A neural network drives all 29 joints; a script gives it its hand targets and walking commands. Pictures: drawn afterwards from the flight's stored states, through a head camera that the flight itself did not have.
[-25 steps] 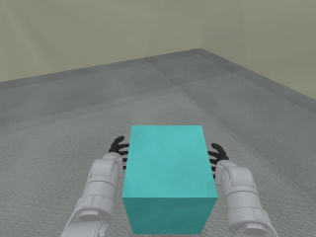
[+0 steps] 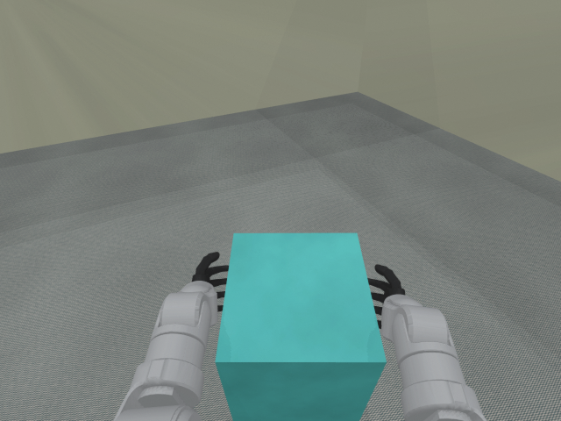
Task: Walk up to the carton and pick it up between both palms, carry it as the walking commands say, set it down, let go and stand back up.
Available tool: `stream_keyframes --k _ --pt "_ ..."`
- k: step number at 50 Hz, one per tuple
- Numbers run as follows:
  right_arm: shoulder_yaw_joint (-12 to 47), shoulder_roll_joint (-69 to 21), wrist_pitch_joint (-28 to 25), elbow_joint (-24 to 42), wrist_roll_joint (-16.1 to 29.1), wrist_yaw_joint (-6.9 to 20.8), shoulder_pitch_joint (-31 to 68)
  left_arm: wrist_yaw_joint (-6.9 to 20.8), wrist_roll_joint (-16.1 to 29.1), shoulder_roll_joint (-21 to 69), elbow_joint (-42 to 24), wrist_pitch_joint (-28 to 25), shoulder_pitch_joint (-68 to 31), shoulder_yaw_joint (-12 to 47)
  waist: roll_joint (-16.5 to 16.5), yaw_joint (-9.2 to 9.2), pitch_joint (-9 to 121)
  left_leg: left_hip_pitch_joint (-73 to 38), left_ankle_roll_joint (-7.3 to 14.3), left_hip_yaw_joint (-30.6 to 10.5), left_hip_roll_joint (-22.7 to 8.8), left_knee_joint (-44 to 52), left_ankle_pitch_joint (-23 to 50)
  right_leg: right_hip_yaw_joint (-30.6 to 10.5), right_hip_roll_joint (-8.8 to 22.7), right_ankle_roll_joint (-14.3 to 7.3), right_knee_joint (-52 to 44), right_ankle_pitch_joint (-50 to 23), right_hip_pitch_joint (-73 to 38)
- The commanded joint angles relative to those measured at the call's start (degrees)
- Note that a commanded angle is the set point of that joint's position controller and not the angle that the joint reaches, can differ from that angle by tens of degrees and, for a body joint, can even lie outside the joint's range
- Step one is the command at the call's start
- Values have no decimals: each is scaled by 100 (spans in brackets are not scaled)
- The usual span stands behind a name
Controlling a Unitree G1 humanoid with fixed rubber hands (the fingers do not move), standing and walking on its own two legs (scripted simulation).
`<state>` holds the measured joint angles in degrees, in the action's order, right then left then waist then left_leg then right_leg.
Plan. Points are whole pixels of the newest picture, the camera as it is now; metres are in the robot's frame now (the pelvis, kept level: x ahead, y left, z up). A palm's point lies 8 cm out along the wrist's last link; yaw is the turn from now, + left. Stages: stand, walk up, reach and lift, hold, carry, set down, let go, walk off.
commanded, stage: reach and lift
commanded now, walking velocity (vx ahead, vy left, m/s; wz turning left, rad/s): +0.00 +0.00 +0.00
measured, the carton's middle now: (295, 332) +0.32 +0.01 -0.01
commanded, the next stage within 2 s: hold in 0.58 s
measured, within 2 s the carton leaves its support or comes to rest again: neither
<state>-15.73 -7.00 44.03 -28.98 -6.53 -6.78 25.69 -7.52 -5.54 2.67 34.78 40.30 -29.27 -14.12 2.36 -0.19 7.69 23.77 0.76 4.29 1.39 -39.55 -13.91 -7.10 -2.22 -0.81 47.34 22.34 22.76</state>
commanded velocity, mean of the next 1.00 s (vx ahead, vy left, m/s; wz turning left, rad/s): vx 0.00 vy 0.02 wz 0.00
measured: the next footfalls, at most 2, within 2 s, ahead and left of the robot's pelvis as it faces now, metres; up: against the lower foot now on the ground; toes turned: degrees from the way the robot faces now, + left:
none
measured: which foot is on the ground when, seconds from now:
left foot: down 0.00-1.00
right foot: down 0.00-1.00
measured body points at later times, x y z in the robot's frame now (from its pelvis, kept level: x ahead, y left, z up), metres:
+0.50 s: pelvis +0.00 +0.00 +0.00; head -0.08 -0.01 +0.44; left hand +0.32 +0.15 +0.06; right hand +0.31 -0.14 +0.05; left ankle +0.08 +0.12 -0.71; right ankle +0.03 -0.11 -0.71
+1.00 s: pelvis -0.01 +0.00 +0.00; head -0.08 -0.01 +0.44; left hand +0.31 +0.15 +0.06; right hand +0.30 -0.14 +0.05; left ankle +0.08 +0.12 -0.71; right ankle +0.03 -0.11 -0.71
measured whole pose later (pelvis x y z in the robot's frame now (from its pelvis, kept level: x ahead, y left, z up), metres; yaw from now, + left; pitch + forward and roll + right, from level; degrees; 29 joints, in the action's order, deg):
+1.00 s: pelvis -0.01 +0.00 +0.00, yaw +0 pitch -3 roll +3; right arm -14.0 -7.8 44.9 -23.9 -6.5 -6.2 20.7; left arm -7.4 -5.5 3.2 27.6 42.5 -23.0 -10.9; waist 2.1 -0.2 7.9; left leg 22.8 0.8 4.3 1.3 -39.5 -13.6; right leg -7.1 -2.2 -0.5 47.3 22.0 21.8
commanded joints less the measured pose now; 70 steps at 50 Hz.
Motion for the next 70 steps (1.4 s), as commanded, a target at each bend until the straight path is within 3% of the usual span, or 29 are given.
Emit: stream_keyframes --k 1,4,7,9,15,17,20,21,25,28,34,36,38,42,43,45,46,47,50,53,56,58,60,61,63,66,68,69,70 --pt "3557 -6284 -445 1514 1419 2143 4972 2138 1373 7227 -1443 90 -3580 3212 -199 74 2330 -3278 -133 -915 167 648 964 73 -107 -172 -2021 -624 304" --pt "3519 -6290 -354 1295 1344 2151 4548 2112 1375 7156 -1620 125 -3506 3291 -256 117 2097 -3116 -125 -984 87 749 881 100 -136 -148 -1972 -598 242" --pt "3758 -6471 -327 1494 1398 2123 4464 2142 1417 7070 -1858 102 -3371 3376 136 50 2327 -3131 -59 -926 180 704 1007 82 -85 -97 -2051 -741 66" --pt "3669 -6459 -320 1358 1304 2087 4274 2168 1517 7110 -2044 90 -3625 3516 -34 202 2163 -3189 -111 -959 162 682 856 57 -67 -181 -2112 -508 278" --pt "3598 -6256 -283 1298 1294 2155 4209 2116 1426 7075 -1923 181 -3411 3515 -335 186 1966 -2915 -162 -976 85 837 479 149 -159 -203 -1967 -355 211" --pt "3941 -6518 -281 1593 1474 2178 4133 2113 1589 7130 -2427 118 -3368 3769 56 124 2158 -3210 -131 -951 121 735 981 142 -145 -160 -1995 -698 193" --pt "3750 -6312 -255 1594 1372 2125 4192 2117 1403 7106 -1936 249 -3119 3537 -172 136 1713 -2968 -129 -924 164 743 481 87 -60 -249 -2091 -266 334" --pt "3766 -6328 -271 1536 1373 2165 4170 2119 1411 7098 -2005 216 -3057 3549 24 110 1767 -3061 -107 -997 128 738 387 91 -63 -268 -2076 -113 493" --pt "3837 -6385 -349 1684 1406 2160 4334 2145 1485 7165 -2174 158 -3253 3704 -237 145 1962 -3091 -148 -954 143 755 315 102 -77 -283 -2054 -152 360" --pt "3526 -6207 -288 1119 1202 2173 4292 2157 1249 7040 -1555 230 -3135 3291 47 129 1176 -2958 -112 -1013 143 835 -392 132 7 -336 -2194 577 909" --pt "3631 -6346 -360 1307 1255 2187 4381 2181 1309 7128 -1636 169 -3173 3424 -203 123 1592 -2942 -108 -950 143 794 -168 135 8 -294 -2119 273 602" --pt "3712 -6359 -372 1380 1302 2199 4423 2182 1348 7098 -1776 135 -3325 3411 93 154 1387 -3015 -63 -970 182 757 -262 76 32 -291 -2160 377 745" --pt "3968 -6534 -416 1732 1397 2157 4375 2208 1492 7180 -2114 72 -3332 3684 -19 189 1935 -3142 -58 -955 156 682 528 56 1 -241 -2076 -321 338" --pt "3945 -6468 -390 1662 1412 2146 4359 2186 1362 7022 -2019 97 -3190 3524 146 51 1616 -3148 -49 -987 164 663 251 40 69 -272 -2153 -10 578" --pt "3847 -6486 -361 1501 1277 2148 4069 2209 1480 7069 -2247 91 -3365 3669 76 219 1820 -3179 -73 -981 151 668 281 69 11 -284 -2114 -50 494" --pt "3680 -6448 -316 1193 1177 2134 3895 2209 1348 6935 -1990 135 -3297 3461 -2 188 1248 -3034 -57 -903 198 730 25 38 97 -297 -2254 199 637" --pt "4009 -6316 -317 1917 1171 1954 4508 2124 1101 6787 -2082 194 -3164 3697 -720 26 2744 -1798 170 -1281 -1151 743 1040 111 735 -57 -1385 -1248 -185" --pt "4054 -6229 -263 2181 1239 1919 4398 2048 1098 6714 -2310 216 -3086 3682 -848 -24 2674 -1176 168 -1379 -1157 1015 103 130 634 -1 -1288 -730 -370" --pt "4178 -6176 -9 2191 1312 1733 4437 1914 1133 6332 -2408 415 -3111 3509 485 -40 1823 208 -4 -772 -627 263 -984 -1004 1230 -230 -2249 303 -398" --pt "4461 -6360 309 2838 1633 1561 4576 1687 1462 6456 -3360 665 -3610 3864 947 -46 1330 612 -118 -354 -101 -714 -1068 -2181 1951 -596 -3155 1653 8" --pt "4638 -6204 753 3750 1991 1293 4629 1393 1706 6509 -4040 1140 -3263 4090 851 -1 1614 25 44 -337 -110 -75 -791 -1642 1713 -395 -2676 356 59" --pt "4467 -6017 1184 3254 1850 1142 3775 1206 1544 6004 -4182 1499 -2876 4082 513 48 1709 -609 95 -528 -333 648 -566 -1055 1438 -164 -2273 -69 352" --pt "4395 -5780 1468 3524 1879 1014 3440 1086 1605 5808 -4441 1771 -2575 4105 -397 46 1968 -1190 378 -1600 -1100 1232 -87 -9 780 149 -1275 -657 793" --pt "4438 -5656 1554 3824 1927 958 3481 1049 1619 5800 -4568 1901 -2572 4199 -1027 36 1927 -1378 527 -2062 -1439 1634 -140 475 391 246 -579 -129 966" --pt "4398 -5563 1793 4052 1966 805 3294 936 1707 5671 -4723 2152 -2578 4160 -1493 27 2001 -1334 799 -2137 -1650 1672 73 1007 179 285 -49 641 730" --pt "4301 -5337 2052 4695 2021 642 3156 828 1820 5501 -4862 2460 -2445 3999 -1142 -91 1974 -580 572 -1612 -1412 1591 -113 927 347 38 -642 80 -69" --pt "4090 -5199 2296 4619 1873 533 2295 717 1793 5605 -4943 2683 -1767 3884 -979 -137 1796 63 316 -1344 -1124 1343 -331 449 703 -108 -1430 -285 -622" --pt "4056 -5246 2343 4743 1896 511 2238 669 1884 5629 -5213 2731 -1891 3919 -599 -115 1963 386 162 -1026 -806 724 -268 -291 1235 -251 -1800 -525 -989" --pt "4169 -5303 2414 4909 1965 485 2352 599 1872 5502 -5372 2760 -1908 3828 559 -67 1804 982 -103 -370 -318 -249 -354 -1311 1991 -492 -2444 -993 -1211"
